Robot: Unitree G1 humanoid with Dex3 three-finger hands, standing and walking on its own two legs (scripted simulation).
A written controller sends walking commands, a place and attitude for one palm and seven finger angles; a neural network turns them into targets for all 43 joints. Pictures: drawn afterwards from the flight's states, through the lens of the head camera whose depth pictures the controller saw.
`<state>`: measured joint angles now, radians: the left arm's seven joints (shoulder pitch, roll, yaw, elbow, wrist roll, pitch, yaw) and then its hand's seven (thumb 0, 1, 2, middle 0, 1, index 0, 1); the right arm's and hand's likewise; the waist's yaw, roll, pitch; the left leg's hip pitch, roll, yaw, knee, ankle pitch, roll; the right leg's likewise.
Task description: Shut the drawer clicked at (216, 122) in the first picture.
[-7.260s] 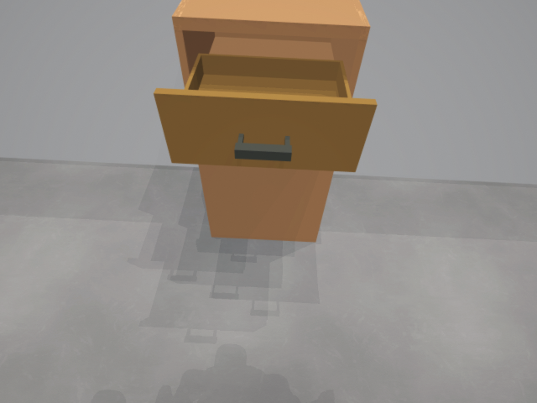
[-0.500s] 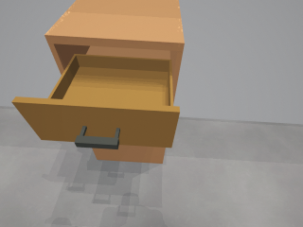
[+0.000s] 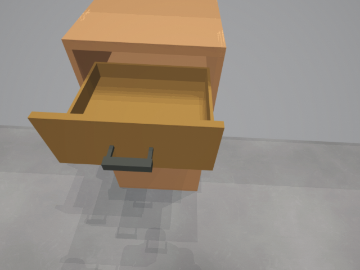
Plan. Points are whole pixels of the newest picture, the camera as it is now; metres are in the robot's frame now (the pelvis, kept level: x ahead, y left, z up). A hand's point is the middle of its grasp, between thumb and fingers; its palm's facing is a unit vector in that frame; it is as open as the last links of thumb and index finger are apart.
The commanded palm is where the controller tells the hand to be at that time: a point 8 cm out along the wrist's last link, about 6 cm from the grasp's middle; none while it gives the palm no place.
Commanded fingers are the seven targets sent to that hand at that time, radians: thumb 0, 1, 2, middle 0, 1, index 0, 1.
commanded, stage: come to a stop and stand still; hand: left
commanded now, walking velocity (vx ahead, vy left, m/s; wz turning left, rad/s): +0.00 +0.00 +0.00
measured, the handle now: (129, 157) +0.36 +0.15 +0.04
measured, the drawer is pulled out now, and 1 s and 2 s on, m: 0.28 0.28 0.28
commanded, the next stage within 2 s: look again from close up in 0.02 s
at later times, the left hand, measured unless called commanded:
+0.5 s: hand out of the picture -0.02 +0.13 -0.18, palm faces +0.03 -0.99 -0.16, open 7.4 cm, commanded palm none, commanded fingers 0.00 0.90 0.90 -0.20 -0.30 -0.20 -0.30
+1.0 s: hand out of the picture +0.00 +0.10 -0.17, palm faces +0.05 -0.98 -0.18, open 7.4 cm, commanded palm none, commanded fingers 0.00 0.90 0.90 -0.20 -0.30 -0.20 -0.30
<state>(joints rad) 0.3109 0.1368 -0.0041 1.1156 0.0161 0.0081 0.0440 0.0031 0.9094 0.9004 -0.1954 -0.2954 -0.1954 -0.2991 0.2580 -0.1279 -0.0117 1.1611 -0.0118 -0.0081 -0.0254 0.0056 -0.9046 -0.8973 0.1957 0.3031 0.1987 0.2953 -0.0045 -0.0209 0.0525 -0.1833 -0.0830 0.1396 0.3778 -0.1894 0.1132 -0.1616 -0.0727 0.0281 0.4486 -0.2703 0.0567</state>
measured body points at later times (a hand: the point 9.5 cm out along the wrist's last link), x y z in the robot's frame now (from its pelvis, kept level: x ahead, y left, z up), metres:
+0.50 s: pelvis +0.00 -0.02 +0.00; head +0.02 -0.02 +0.45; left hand -0.02 +0.18 -0.16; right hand -0.01 -0.24 -0.16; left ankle +0.02 +0.04 -0.74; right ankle -0.02 -0.16 -0.74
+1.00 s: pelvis +0.03 -0.05 +0.00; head +0.05 -0.06 +0.45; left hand +0.00 +0.16 -0.16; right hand +0.00 -0.26 -0.17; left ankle +0.02 +0.04 -0.74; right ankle -0.02 -0.16 -0.74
